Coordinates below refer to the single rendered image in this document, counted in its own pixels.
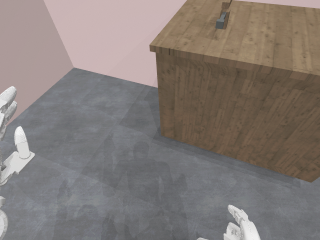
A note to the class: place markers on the robot right hand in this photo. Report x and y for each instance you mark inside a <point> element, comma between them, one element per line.
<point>247,230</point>

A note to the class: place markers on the counter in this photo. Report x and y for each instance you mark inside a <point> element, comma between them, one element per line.
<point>249,91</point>

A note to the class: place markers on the tap lever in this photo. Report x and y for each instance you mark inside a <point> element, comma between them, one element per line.
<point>220,22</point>

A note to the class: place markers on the robot left hand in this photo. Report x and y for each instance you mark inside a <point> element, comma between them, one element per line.
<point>17,161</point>

